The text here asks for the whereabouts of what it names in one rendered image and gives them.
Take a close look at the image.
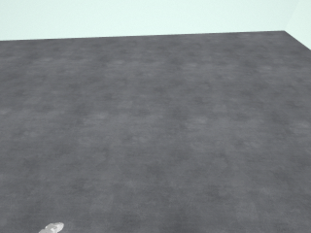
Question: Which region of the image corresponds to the left robot hand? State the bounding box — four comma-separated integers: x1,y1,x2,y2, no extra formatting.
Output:
39,222,64,233

